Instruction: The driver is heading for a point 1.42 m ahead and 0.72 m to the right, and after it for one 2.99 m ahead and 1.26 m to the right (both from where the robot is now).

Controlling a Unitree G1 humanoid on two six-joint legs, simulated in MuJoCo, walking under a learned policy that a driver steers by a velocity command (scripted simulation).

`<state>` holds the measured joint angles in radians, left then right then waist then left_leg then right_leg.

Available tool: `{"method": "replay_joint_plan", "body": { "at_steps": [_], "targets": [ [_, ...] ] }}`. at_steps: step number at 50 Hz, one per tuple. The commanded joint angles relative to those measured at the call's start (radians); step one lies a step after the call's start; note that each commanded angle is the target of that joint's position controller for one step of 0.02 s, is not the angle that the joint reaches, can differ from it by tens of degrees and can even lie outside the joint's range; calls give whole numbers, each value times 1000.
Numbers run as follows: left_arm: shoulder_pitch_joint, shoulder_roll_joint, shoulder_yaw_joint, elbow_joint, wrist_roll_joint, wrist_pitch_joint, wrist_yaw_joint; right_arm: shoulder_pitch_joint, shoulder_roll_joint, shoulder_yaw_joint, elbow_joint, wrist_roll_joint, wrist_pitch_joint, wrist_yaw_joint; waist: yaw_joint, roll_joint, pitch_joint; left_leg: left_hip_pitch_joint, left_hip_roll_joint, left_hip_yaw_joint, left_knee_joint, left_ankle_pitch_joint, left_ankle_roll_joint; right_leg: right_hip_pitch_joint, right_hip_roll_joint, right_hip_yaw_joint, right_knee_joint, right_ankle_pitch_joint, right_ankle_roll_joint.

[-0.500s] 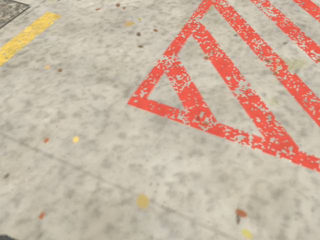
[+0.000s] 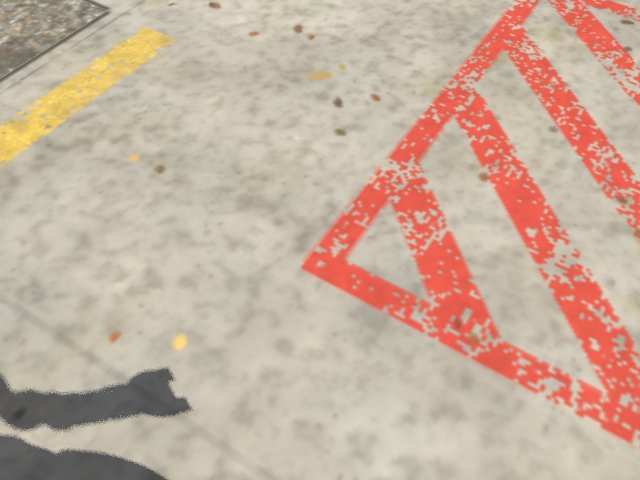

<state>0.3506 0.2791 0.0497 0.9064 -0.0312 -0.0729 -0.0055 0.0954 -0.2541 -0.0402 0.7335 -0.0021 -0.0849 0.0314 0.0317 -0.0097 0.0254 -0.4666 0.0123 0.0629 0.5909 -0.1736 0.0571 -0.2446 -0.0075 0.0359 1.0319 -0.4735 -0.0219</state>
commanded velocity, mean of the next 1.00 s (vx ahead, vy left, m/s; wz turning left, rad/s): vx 0.50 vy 0.00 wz -0.50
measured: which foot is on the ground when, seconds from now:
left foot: down 0.00-0.48, up 0.50-0.94, down 0.96-1.00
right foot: up 0.00-0.46, down 0.48-0.96, up 0.98-1.00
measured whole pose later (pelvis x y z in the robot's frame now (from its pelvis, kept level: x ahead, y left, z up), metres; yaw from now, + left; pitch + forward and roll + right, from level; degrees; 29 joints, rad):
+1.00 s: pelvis +0.55 -0.11 +0.00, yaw -33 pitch +2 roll +1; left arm 0.37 0.29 0.09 0.75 -0.03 -0.03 0.02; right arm 0.04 -0.26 -0.06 0.70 -0.01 -0.13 0.02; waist 0.06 -0.02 0.00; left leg -0.46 -0.04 -0.02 0.53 -0.11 0.01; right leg -0.18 0.09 0.22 0.80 -0.49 -0.05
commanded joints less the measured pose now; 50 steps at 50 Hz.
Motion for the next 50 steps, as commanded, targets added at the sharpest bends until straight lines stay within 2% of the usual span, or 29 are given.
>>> {"method": "replay_joint_plan", "body": {
  "at_steps": [1,2,3,6,9,13,16,18,21,22,23,24,25,26,27,28,29,30,32,34,37,39,41,44,46,47,48,49,50],
  "targets": [
    [-89,125,27,-105,-12,-33,2,206,-133,-42,13,-2,-2,-13,-106,83,-128,495,314,-394,-316,-3,164,-489,-89,64,224,87,-19],
    [-79,119,36,-97,-1,-16,9,157,-97,-33,9,-5,-12,-11,-70,108,-83,399,276,-309,-358,23,141,-437,-121,67,168,147,-16],
    [-44,99,36,-85,-2,3,10,130,-87,-33,12,-11,-20,-8,-45,127,-65,331,256,-255,-395,40,132,-376,-132,70,152,190,-12],
    [-31,53,35,-80,-1,33,14,122,-103,-44,38,-18,-39,-12,-18,92,-26,280,246,-127,-452,175,136,-387,-131,81,117,281,1],
    [-93,46,37,-102,7,33,13,145,-114,-50,66,-20,-37,-28,-27,73,-1,329,234,-27,-461,259,124,-464,-121,94,-14,420,13],
    [-214,19,25,-141,14,24,-12,164,-139,-56,85,-12,-26,-44,-68,57,34,373,224,73,-477,266,99,-443,-108,13,-244,566,4],
    [-306,8,17,-187,13,24,-31,218,-159,-65,112,-1,-8,-50,-105,42,71,484,263,103,-454,304,99,-491,-104,-25,-336,538,-15],
    [-342,11,16,-218,11,25,-44,234,-169,-70,124,8,9,-51,-109,46,81,560,285,120,-413,376,92,-510,-92,-55,-371,472,-32],
    [-302,47,34,-241,9,30,-56,202,-205,-80,117,19,30,-59,-54,93,22,605,288,161,-258,788,62,-371,-16,-138,-385,328,-83],
    [-232,73,49,-232,6,33,-56,187,-219,-84,112,22,38,-63,-9,112,-24,600,282,170,-146,929,51,-272,23,-163,-382,278,-106],
    [-102,116,74,-203,4,34,-51,164,-227,-84,107,26,44,-65,68,105,-92,549,256,186,34,956,28,-89,63,-172,-436,303,-139],
    [63,189,110,-162,6,39,-32,157,-215,-77,96,23,40,-68,149,47,-177,362,210,189,303,748,-16,204,47,-77,-503,349,-184],
    [87,299,130,-151,0,40,-15,225,-67,-35,48,-19,18,-55,57,-221,-231,-87,33,153,669,-162,-79,533,-207,412,-543,294,-331],
    [91,273,113,-187,12,22,-22,192,-83,-24,19,12,-31,-40,66,-182,-393,-267,-72,-106,857,-433,-83,665,-339,826,-716,181,-453],
    [70,199,92,-184,20,10,-25,84,-140,-39,-9,49,-60,-27,98,-101,-291,-366,-6,-167,847,-349,-54,618,-308,691,-742,236,-386],
    [16,158,81,-188,13,2,-24,60,-137,-35,-16,49,-73,-26,63,-45,-195,-350,41,-161,757,-260,-34,481,-262,542,-733,311,-341],
    [-61,127,71,-202,11,0,-25,57,-137,-40,-3,22,-75,-34,14,14,-129,-287,76,-154,662,-210,-37,332,-219,442,-739,405,-306],
    [-108,93,59,-220,17,-2,-21,68,-155,-51,3,5,-64,-36,-19,7,-105,-214,99,-156,600,-175,-44,231,-188,376,-760,488,-291],
    [-124,106,59,-235,20,-3,-12,92,-142,-54,-2,-4,-37,-34,-51,-5,-86,-150,105,-145,521,-145,-72,128,-166,338,-796,560,-294],
    [-102,138,66,-232,17,-4,1,59,-114,-46,-17,-13,-20,-37,-50,-5,-60,-142,95,-121,415,-86,-104,52,-143,278,-812,611,-289],
    [-64,155,71,-224,12,4,18,-59,-83,-33,-54,-12,-17,-36,-8,-40,-28,-113,54,-106,175,116,-126,-8,-83,213,-806,548,-240],
    [-38,155,71,-219,10,11,21,-123,-74,-27,-72,-4,-21,-28,22,-66,-24,-61,19,-101,40,225,-126,-25,-64,210,-792,467,-211],
    [-6,158,72,-208,7,16,21,-166,-87,-30,-92,7,-27,-21,42,-78,-23,-31,-1,-110,-21,257,-121,-8,-82,252,-769,412,-200],
    [12,146,70,-202,3,24,25,-170,-126,-43,-105,12,-41,-9,33,-93,-28,-15,-9,-143,-92,183,-94,83,-119,346,-683,365,-185],
    [-11,145,71,-210,7,29,29,-103,-146,-54,-92,13,-53,-8,-10,-125,-40,67,-14,-133,-123,111,-62,105,-123,389,-615,394,-166],
    [-26,122,63,-218,10,30,28,-15,-164,-67,-69,7,-58,-12,-57,-122,-80,194,-13,-119,-157,116,-37,87,-85,372,-534,443,-141],
    [-37,69,43,-236,19,27,23,119,-206,-81,-53,-11,-62,-19,-120,-65,-193,426,105,-219,-134,92,21,-4,-30,309,-313,404,-105],
    [76,13,26,-259,0,18,25,257,-294,-104,-29,-30,-53,-24,-105,201,-348,794,337,-613,-186,-87,172,-332,112,163,32,106,-25],
    [107,71,27,-260,-10,14,26,271,-246,-94,-17,-5,-44,-15,-96,325,-349,827,424,-885,-279,-329,214,-520,71,152,218,-121,-10]
  ]
}}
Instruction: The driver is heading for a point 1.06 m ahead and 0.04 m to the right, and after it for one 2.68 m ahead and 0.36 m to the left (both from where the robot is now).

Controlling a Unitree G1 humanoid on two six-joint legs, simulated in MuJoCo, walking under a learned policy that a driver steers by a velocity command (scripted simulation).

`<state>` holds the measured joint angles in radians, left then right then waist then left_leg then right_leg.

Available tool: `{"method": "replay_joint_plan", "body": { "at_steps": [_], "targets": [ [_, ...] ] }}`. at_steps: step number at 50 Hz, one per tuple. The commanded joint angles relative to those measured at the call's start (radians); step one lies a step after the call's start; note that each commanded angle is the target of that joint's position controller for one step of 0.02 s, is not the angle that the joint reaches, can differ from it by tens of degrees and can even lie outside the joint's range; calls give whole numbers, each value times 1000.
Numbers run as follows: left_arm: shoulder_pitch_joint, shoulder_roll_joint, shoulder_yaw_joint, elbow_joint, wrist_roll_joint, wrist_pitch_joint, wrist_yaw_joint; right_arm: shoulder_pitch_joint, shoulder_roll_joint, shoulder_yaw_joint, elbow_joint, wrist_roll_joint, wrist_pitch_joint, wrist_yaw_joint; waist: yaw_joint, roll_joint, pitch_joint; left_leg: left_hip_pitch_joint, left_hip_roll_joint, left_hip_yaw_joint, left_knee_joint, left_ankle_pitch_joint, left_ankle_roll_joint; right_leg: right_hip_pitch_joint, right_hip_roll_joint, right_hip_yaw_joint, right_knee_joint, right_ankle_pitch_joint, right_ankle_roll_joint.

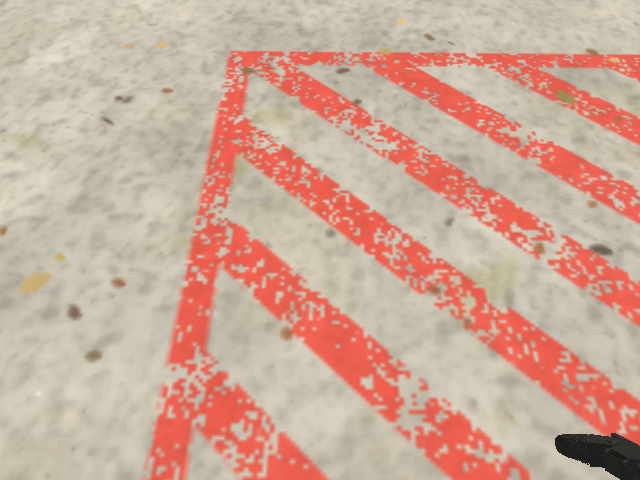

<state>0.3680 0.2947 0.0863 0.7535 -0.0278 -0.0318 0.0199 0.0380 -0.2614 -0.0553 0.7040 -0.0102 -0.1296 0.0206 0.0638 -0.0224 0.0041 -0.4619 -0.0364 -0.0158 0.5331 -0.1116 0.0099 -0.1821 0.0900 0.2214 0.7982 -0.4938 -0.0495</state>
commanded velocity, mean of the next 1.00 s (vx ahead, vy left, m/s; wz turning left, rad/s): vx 0.40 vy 0.00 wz -0.22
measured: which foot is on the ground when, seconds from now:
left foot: down 0.00-0.46, up 0.48-0.90, down 0.92-1.00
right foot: up 0.00-0.44, down 0.46-0.94, up 0.96-1.00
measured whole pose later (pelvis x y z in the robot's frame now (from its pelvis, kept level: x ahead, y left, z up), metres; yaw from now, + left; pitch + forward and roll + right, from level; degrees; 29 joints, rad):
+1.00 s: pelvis +0.47 -0.08 +0.00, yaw -12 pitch +2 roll -1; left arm 0.26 0.28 0.05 0.86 0.00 -0.04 0.01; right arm 0.08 -0.25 -0.03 0.82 -0.02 -0.06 0.02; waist 0.03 -0.01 0.03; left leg -0.46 0.00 0.02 0.52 -0.10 0.04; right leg -0.22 0.03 0.03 0.79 -0.55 0.02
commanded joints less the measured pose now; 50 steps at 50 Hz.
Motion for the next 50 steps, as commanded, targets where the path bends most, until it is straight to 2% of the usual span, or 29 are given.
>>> {"method": "replay_joint_plan", "body": {
  "at_steps": [1,2,3,4,6,10,15,19,21,22,23,24,25,26,27,28,29,30,32,35,38,41,43,45,46,47,48,49,50],
  "targets": [
    [21,133,11,-100,-14,-22,-1,274,-160,-57,-5,13,7,-7,-144,209,-186,702,437,-687,-246,-464,221,-638,-79,-23,527,-19,25],
    [-52,142,14,-112,-3,-16,-1,226,-132,-47,-14,8,18,-11,-139,129,-99,575,395,-533,-251,-371,184,-621,-116,-67,530,56,29],
    [-91,129,16,-124,8,-14,-4,186,-112,-39,-7,2,24,-12,-118,99,-31,456,351,-422,-276,-256,171,-593,-145,-78,481,111,30],
    [-96,115,19,-128,9,-10,-9,164,-94,-31,-2,-3,23,-14,-93,119,-8,385,317,-337,-299,-175,157,-552,-175,-79,440,147,27],
    [-81,74,13,-129,-2,2,-16,158,-94,-32,12,1,17,-13,-78,145,4,322,286,-221,-345,-83,158,-506,-196,-107,396,181,30],
    [-142,34,-3,-157,9,3,-16,206,-141,-47,55,3,6,-11,-84,90,7,346,300,-111,-384,84,199,-546,-200,-100,238,296,46],
    [-293,8,-24,-182,13,-21,-45,244,-175,-48,92,25,25,-12,-128,82,40,367,263,25,-389,141,172,-464,-178,-191,-77,490,40],
    [-381,25,-25,-219,6,-27,-61,313,-209,-53,136,42,47,-11,-143,103,68,463,315,18,-354,187,159,-434,-155,-227,-199,410,11],
    [-340,56,-11,-215,12,-30,-63,306,-228,-56,149,49,60,-14,-97,126,37,502,324,35,-265,395,139,-333,-118,-257,-254,344,-24],
    [-232,84,7,-183,18,-30,-60,292,-229,-53,154,54,65,-17,-27,121,-29,484,295,79,-134,552,116,-164,-84,-287,-308,382,-51],
    [-76,137,35,-131,21,-27,-51,303,-201,-41,155,46,66,-22,41,103,-130,387,248,122,59,567,82,85,-76,-280,-304,416,-79],
    [106,228,59,-101,26,-19,-31,303,-133,-12,121,5,59,-23,99,-63,-279,134,187,150,413,188,35,402,-302,1,-265,488,-151],
    [89,280,55,-99,26,-21,-36,397,-47,17,105,11,35,-11,11,-271,-393,-190,24,35,693,-478,-2,597,-491,467,-418,296,-304],
    [74,183,32,-104,21,-28,-41,308,-157,-11,111,43,20,-5,55,-135,-327,-296,76,-64,781,-464,9,536,-466,444,-469,216,-270],
    [12,150,18,-103,19,-34,-42,227,-176,-18,80,58,12,-2,40,-117,-187,-345,116,-43,769,-372,22,411,-426,290,-483,281,-233],
    [-52,122,8,-105,20,-37,-44,201,-160,-15,82,46,12,-8,4,-49,-122,-306,156,-31,716,-283,20,278,-380,185,-503,371,-211],
    [-101,94,1,-108,24,-39,-48,200,-155,-19,86,29,19,-10,-29,-48,-73,-258,178,-33,657,-228,11,171,-345,110,-535,438,-201],
    [-127,78,-3,-109,32,-45,-48,227,-142,-19,94,27,30,-7,-62,-66,-64,-196,195,-43,632,-187,5,102,-325,69,-570,462,-196],
    [-144,81,-2,-96,32,-59,-46,246,-111,-15,104,24,52,-10,-91,-54,-42,-154,190,-32,585,-154,-16,31,-317,9,-615,591,-210],
    [-141,105,4,-62,35,-64,-32,188,-87,-8,84,4,64,-18,-100,-32,-6,-153,170,-16,423,-57,-51,-12,-291,-121,-603,885,-198],
    [-116,118,4,-31,35,-50,-17,95,-57,9,67,2,57,-7,-61,-43,-13,-59,127,16,181,139,-44,-27,-240,-212,-584,907,-155],
    [-78,128,3,12,29,-39,-13,47,-77,6,54,7,55,5,-40,-55,-33,-9,95,3,71,211,-28,40,-267,-191,-547,863,-141],
    [-89,129,3,31,22,-30,-9,41,-103,-2,48,0,52,11,-50,-63,-37,-2,89,-10,26,155,0,91,-290,-162,-486,841,-125],
    [-115,122,1,45,15,-21,-5,111,-126,-14,72,-10,48,12,-98,-48,-65,104,66,7,-69,192,32,108,-267,-159,-375,807,-87],
    [-75,104,-4,54,25,-21,-3,155,-171,-27,89,-18,45,4,-97,5,-104,224,90,-9,-99,471,55,90,-201,-185,-273,766,-45],
    [8,68,-17,55,51,-28,-4,188,-227,-34,84,-31,44,-2,-64,121,-208,455,229,-133,-16,859,127,-43,-121,-218,-99,494,10],
    [108,2,-41,87,45,-25,-5,215,-166,-17,97,-35,59,-8,-59,278,-322,619,390,-331,-33,923,290,-194,-63,-199,116,1,69],
    [63,63,-29,91,30,-9,-7,220,-103,2,102,-11,70,-2,-86,238,-326,571,396,-393,-84,754,316,-227,-72,-136,217,-215,93],
    [10,96,-18,81,15,10,-4,177,-102,6,103,1,75,3,-81,175,-257,496,371,-373,-122,525,288,-274,-99,-117,262,-206,99]
  ]
}}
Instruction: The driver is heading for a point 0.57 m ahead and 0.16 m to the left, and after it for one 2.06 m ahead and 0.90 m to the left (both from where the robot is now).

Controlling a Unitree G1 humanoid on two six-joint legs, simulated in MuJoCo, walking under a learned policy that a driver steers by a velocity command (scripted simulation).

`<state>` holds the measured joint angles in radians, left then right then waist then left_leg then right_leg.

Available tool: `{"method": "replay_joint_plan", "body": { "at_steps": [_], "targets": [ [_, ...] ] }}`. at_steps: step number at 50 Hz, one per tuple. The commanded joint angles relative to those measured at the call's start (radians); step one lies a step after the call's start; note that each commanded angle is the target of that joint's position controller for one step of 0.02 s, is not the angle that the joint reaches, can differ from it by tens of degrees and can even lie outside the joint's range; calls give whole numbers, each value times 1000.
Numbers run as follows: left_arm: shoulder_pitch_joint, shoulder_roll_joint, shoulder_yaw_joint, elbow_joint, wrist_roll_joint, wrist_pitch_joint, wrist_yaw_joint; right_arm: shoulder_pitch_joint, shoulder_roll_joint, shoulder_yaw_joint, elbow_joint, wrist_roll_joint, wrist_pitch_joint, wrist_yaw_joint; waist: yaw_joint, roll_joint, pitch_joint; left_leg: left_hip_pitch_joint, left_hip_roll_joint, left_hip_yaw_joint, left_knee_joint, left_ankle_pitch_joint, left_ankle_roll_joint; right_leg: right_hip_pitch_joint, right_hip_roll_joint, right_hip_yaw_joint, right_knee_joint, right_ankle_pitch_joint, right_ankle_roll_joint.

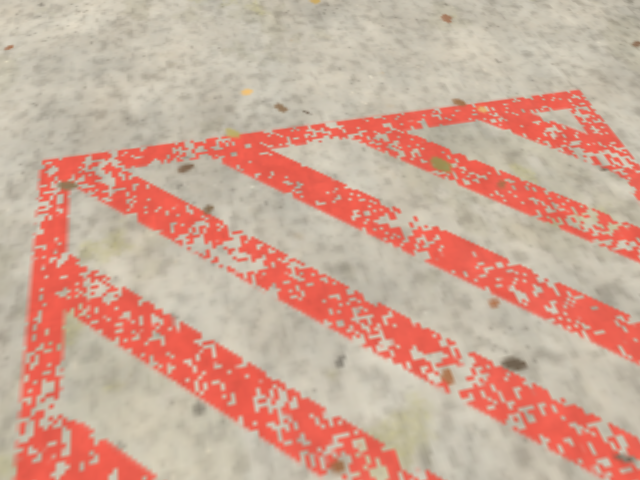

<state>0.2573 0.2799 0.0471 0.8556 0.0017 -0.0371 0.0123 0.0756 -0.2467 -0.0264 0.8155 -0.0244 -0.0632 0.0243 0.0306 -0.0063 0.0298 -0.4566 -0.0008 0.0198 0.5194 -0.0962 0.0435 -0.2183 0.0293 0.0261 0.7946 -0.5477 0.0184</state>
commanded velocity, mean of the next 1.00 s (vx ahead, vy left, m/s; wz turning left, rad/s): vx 0.20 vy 0.00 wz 0.25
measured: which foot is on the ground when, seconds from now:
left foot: down 0.00-0.48, up 0.50-0.70, down 0.72-1.00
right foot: up 0.00-0.18, down 0.20-0.72, up 0.74-1.00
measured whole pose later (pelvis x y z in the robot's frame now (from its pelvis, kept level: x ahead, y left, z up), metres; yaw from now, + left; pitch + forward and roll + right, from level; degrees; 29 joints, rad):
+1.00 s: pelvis +0.23 +0.07 +0.02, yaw +18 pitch +2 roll -1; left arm 0.01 0.29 0.07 0.81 0.00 -0.11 0.00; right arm 0.37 -0.23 -0.05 0.87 0.02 -0.06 -0.01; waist -0.06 -0.03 0.01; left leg -0.07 -0.07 -0.10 0.29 -0.24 0.08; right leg -0.62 -0.06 0.07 0.68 -0.03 0.03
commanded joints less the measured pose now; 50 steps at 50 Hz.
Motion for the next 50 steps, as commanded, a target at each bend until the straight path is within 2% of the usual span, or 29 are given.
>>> {"method": "replay_joint_plan", "body": {
  "at_steps": [1,2,4,6,9,11,12,14,18,22,24,25,26,27,28,30,32,33,34,35,36,37,38,39,40,41,43,45,50],
  "targets": [
    [78,108,25,-21,-18,37,13,92,-119,-23,-14,15,14,-1,-38,109,-221,408,315,-393,-150,301,226,-261,-61,68,261,-109,35],
    [46,107,30,-25,-11,58,23,34,-120,-22,-23,13,19,-3,-27,96,-161,307,291,-364,-197,131,200,-250,-81,63,208,-61,39],
    [48,79,26,-13,-7,80,36,-37,-124,-25,-28,-2,33,-13,1,157,-116,160,229,-295,-262,-75,152,-140,-86,38,60,21,43],
    [70,55,21,17,-2,78,40,-42,-120,-26,-19,-3,38,-23,4,166,-130,115,195,-234,-275,-133,138,-34,-72,11,-65,129,33],
    [88,41,21,57,11,72,29,-35,-112,-24,6,20,45,-33,21,133,-129,65,160,-183,-266,-327,94,104,-49,-30,-269,346,-1],
    [42,76,21,38,30,69,29,-1,-88,-14,29,13,45,-30,-4,72,-62,30,113,-152,-234,-441,12,83,-126,51,-376,320,-47],
    [20,130,34,53,15,65,29,14,-93,-21,24,13,47,-31,-50,-44,-14,99,50,-81,-207,-374,-17,-63,-118,55,-382,133,-70],
    [-16,67,19,62,17,40,27,4,-88,-21,35,8,47,-39,-50,-81,-1,236,38,-58,-122,-225,-23,-175,-112,60,-447,68,-48],
    [-5,60,14,92,7,8,24,38,-80,-21,75,12,50,-44,-47,-55,-18,259,36,-47,-84,-73,0,-113,-99,42,-420,244,-23],
    [31,119,37,96,0,18,48,-21,-119,-37,47,33,58,-42,-12,-31,-28,149,14,-53,-8,67,18,-16,-104,17,-354,362,-45],
    [88,123,45,102,-1,25,59,-24,-92,-38,39,38,68,-43,16,-76,-41,57,-33,-16,74,-167,12,35,-160,72,-404,158,-93],
    [98,144,54,96,-6,24,63,-38,-85,-41,26,42,69,-39,28,-136,-13,-37,-56,23,167,-308,6,65,-251,172,-465,26,-151],
    [85,163,61,83,-13,16,65,-65,-84,-40,3,41,64,-30,38,-181,30,-129,-20,23,293,-367,9,74,-371,292,-532,-42,-214],
    [87,163,63,74,-8,1,66,-100,-94,-43,-20,45,56,-20,55,-171,72,-222,30,-24,400,-429,16,97,-443,369,-565,-13,-255],
    [71,158,63,68,-6,-14,65,-102,-96,-46,-29,54,49,-12,43,-137,100,-298,69,-64,433,-455,23,143,-464,371,-569,47,-258],
    [20,150,65,56,-22,-26,57,-92,-88,-44,-30,61,37,3,28,-108,96,-295,106,-59,342,-404,24,205,-423,255,-560,163,-201],
    [-21,172,73,51,-20,-23,39,-58,-78,-42,-17,55,33,16,9,-114,60,-70,62,43,232,-292,15,104,-339,87,-542,276,-151],
    [-47,182,77,46,-20,-18,29,2,-81,-48,6,55,35,21,-26,-116,39,80,18,101,165,-213,12,29,-297,8,-498,301,-130],
    [-59,186,78,42,-21,-17,22,90,-98,-62,39,53,39,22,-69,-106,1,243,-47,158,115,-147,15,-33,-260,-56,-407,401,-110],
    [-48,166,71,42,-17,-20,17,203,-140,-90,73,54,44,17,-118,-56,-64,411,-91,168,90,-130,37,-84,-223,-121,-232,535,-80],
    [-73,119,56,19,-1,-26,14,329,-211,-120,89,61,47,5,-183,112,-99,574,22,-76,-10,-197,114,-252,-169,-195,101,508,-8],
    [-99,6,22,-64,14,-53,13,373,-334,-130,67,52,29,2,-147,405,-168,702,315,-763,-273,-331,321,-557,10,-99,425,-40,47],
    [-150,69,32,-68,-30,-84,3,361,-257,-101,62,40,6,6,-159,216,-166,697,366,-863,-349,-445,349,-652,-29,65,542,-23,14],
    [-171,99,37,-76,-54,-104,-8,309,-215,-88,48,37,-10,4,-133,163,-77,648,352,-759,-324,-422,318,-717,-77,64,542,66,-26],
    [-162,113,40,-62,-37,-113,-6,247,-184,-79,28,39,-19,3,-100,71,-32,562,306,-635,-303,-318,272,-674,-115,61,482,152,-46],
    [-148,122,48,-47,-12,-115,0,190,-171,-72,5,38,-19,1,-68,41,-12,472,262,-529,-303,-216,237,-604,-142,64,383,225,-48],
    [-142,124,56,-43,0,-101,-3,168,-154,-63,-15,32,-17,-12,-39,68,-14,395,204,-413,-336,-83,209,-491,-143,52,248,309,-35],
    [-189,95,50,-61,8,-90,-5,208,-172,-68,-11,40,-17,-28,-41,54,-4,374,176,-340,-345,50,209,-478,-113,26,119,389,-2],
    [-364,37,22,-127,-7,-88,-26,280,-185,-75,1,44,-6,-49,-92,95,27,264,126,-261,-344,28,163,-344,-39,-7,-239,636,30]
  ]
}}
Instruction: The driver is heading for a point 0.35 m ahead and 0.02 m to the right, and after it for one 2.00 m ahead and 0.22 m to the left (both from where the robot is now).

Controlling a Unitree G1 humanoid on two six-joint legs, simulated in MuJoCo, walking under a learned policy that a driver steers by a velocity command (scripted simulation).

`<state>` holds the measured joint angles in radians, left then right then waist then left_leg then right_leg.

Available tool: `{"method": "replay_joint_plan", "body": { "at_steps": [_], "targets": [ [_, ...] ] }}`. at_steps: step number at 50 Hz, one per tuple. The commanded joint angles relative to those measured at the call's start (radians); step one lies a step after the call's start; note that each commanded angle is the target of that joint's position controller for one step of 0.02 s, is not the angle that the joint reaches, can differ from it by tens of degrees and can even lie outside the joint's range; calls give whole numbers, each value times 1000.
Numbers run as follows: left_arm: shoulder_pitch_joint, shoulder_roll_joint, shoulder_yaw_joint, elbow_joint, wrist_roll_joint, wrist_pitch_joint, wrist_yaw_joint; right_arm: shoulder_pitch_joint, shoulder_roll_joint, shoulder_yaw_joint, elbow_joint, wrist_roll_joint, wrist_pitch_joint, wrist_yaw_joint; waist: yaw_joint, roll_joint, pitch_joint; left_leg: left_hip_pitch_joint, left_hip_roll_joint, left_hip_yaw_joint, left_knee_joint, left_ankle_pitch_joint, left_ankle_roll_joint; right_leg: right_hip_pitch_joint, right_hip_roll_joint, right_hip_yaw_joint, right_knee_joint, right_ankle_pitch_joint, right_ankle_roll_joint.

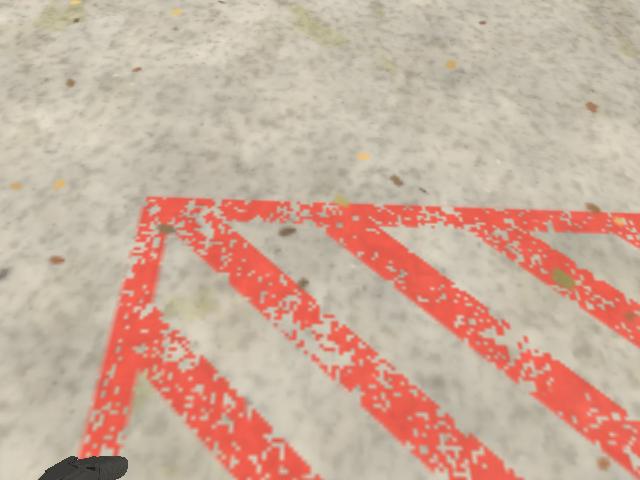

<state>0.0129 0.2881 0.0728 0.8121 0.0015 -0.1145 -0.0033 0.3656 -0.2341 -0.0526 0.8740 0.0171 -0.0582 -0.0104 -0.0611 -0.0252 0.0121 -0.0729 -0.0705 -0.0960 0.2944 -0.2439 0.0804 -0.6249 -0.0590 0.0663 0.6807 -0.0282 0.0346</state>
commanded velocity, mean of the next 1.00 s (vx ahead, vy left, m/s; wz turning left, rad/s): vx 0.49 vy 0.00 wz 0.12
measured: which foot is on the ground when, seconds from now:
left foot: down 0.00-0.20, up 0.22-0.68, down 0.70-1.00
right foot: up 0.00-0.16, down 0.18-0.70, up 0.72-1.00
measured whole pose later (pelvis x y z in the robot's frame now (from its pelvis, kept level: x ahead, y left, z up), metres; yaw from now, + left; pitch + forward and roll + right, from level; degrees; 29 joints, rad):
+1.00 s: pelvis +0.56 +0.07 +0.00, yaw +6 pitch +1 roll +1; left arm 0.11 0.30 0.05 0.84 0.00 -0.07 -0.01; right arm 0.36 -0.26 -0.05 0.87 0.00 -0.08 0.02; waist -0.06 -0.04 0.01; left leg -0.09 -0.07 0.05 0.23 -0.17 0.07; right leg -0.68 -0.13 0.04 0.83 -0.06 0.01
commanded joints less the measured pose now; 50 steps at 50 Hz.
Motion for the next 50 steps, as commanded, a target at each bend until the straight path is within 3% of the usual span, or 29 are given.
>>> {"method": "replay_joint_plan", "body": {
  "at_steps": [1,4,7,8,9,10,11,12,13,14,15,17,21,24,27,30,32,33,34,35,36,37,38,39,40,41,43,47,50],
  "targets": [
    [-137,30,-6,-92,-11,-11,-15,10,-192,-49,-49,4,-12,-14,-11,117,47,-121,206,-151,-119,159,121,88,50,-43,-147,150,12],
    [-163,55,-5,-109,-12,-19,-25,52,-171,-46,-24,8,-10,-14,-19,117,54,-24,249,-183,-80,186,112,85,40,-21,-202,155,-14],
    [-121,95,5,-108,-11,-28,-28,60,-187,-56,-20,0,2,-18,9,142,37,91,281,-196,12,405,95,124,53,-44,-225,27,-61],
    [-48,120,18,-89,-9,-31,-25,53,-191,-56,-25,-4,6,-17,48,153,-11,108,259,-177,102,593,82,226,80,-73,-239,-7,-88],
    [92,154,35,-54,-5,-32,-20,41,-177,-48,-36,-12,10,-14,115,149,-115,65,210,-141,269,689,58,430,63,-66,-225,5,-131],
    [283,203,46,-28,8,-30,-16,30,-142,-31,-62,-27,11,-11,188,69,-271,-113,143,-106,550,477,29,726,-99,127,-184,-32,-204],
    [390,263,66,26,2,-19,-25,199,-30,-2,-55,0,-5,-1,118,-269,-404,-507,-23,-40,911,-208,-50,1076,-327,610,-284,-279,-370],
    [380,158,39,30,-22,-19,-32,149,-127,-16,-44,21,-16,-3,156,-192,-331,-635,14,-111,1014,-310,-38,1033,-317,719,-396,-473,-340],
    [292,111,25,14,-23,-18,-28,14,-187,-32,-80,31,-25,-2,159,-106,-162,-684,63,-92,1020,-223,-27,883,-277,556,-415,-452,-290],
    [219,101,17,-1,-9,-12,-26,-59,-180,-29,-100,20,-31,-4,132,-19,-85,-650,111,-50,982,-143,-25,734,-240,440,-437,-333,-268],
    [184,81,9,-3,0,-10,-25,-92,-169,-32,-109,2,-35,-4,108,0,-32,-627,143,-31,922,-97,-30,626,-210,364,-459,-218,-269],
    [174,59,0,5,11,-11,-25,-62,-136,-31,-107,-2,-27,2,63,-45,-33,-544,182,-18,845,-64,-34,533,-163,267,-498,-116,-263],
    [213,117,11,32,-6,-11,-13,-144,-91,-12,-143,-14,-17,4,67,-35,11,-583,211,28,646,31,-72,465,-162,159,-570,-22,-288],
    [245,138,15,46,-15,0,-4,-247,-78,0,-168,-15,-24,13,97,-28,27,-538,189,61,434,219,-83,447,-116,59,-577,29,-252],
    [318,150,15,77,-25,8,-2,-343,-80,5,-194,-5,-29,24,135,-28,37,-481,153,89,312,320,-86,471,-118,25,-559,33,-234],
    [355,157,16,101,-30,24,-1,-400,-102,2,-225,1,-31,36,134,-36,50,-499,142,76,247,268,-58,579,-169,40,-510,56,-215],
    [351,174,21,106,-28,38,3,-377,-128,-7,-226,0,-35,42,103,-49,31,-446,125,87,217,195,-31,636,-192,44,-447,154,-195],
    [333,181,21,103,-28,44,4,-308,-150,-19,-209,-2,-37,42,56,-54,-9,-341,99,113,192,177,-12,640,-175,20,-359,301,-178],
    [331,163,13,99,-23,49,6,-161,-193,-44,-164,-5,-36,36,-12,-39,-99,-138,79,132,185,177,18,598,-128,-19,-187,407,-153],
    [332,118,-8,72,-1,48,8,26,-266,-67,-128,-15,-32,26,-82,52,-247,157,237,-37,220,196,80,416,-71,-66,113,211,-115],
    [462,-12,-46,59,-2,26,0,82,-350,-83,-102,-17,-24,30,-17,335,-374,478,458,-512,108,-9,241,24,109,-82,465,-422,-53],
    [416,90,-24,76,-24,6,-6,88,-245,-57,-106,-8,-22,33,-52,255,-368,464,456,-629,16,-149,236,-95,74,45,592,-550,-63],
    [319,148,-8,43,-46,-6,-11,6,-207,-42,-119,-9,-26,32,-43,195,-212,340,422,-486,0,-122,192,-163,23,33,613,-470,-80],
    [262,140,-9,31,-42,-9,-6,-65,-188,-35,-132,-14,-28,31,-17,120,-135,204,381,-369,-18,-18,170,-137,-25,7,576,-377,-80],
    [236,130,-6,27,-24,-5,-2,-115,-162,-28,-136,-22,-30,34,10,90,-75,87,346,-286,-46,84,161,-102,-53,0,514,-318,-74],
    [251,119,-3,29,-18,5,-2,-141,-142,-21,-138,-31,-35,36,44,106,-64,14,320,-232,-74,148,152,-40,-78,9,476,-277,-71],
    [273,78,-10,36,-15,27,-1,-145,-141,-23,-127,-23,-45,38,72,106,-53,-53,302,-170,-124,207,162,9,-87,2,420,-246,-57],
    [161,62,-14,-5,0,41,2,-97,-178,-34,-88,-17,-50,25,61,70,2,-68,290,-74,-176,283,166,-68,-92,-7,227,-73,-24],
    [61,43,-23,-32,-3,32,-9,-60,-187,-34,-64,-12,-42,15,30,75,26,-74,247,9,-185,287,130,-29,-63,-35,30,98,-24]
  ]
}}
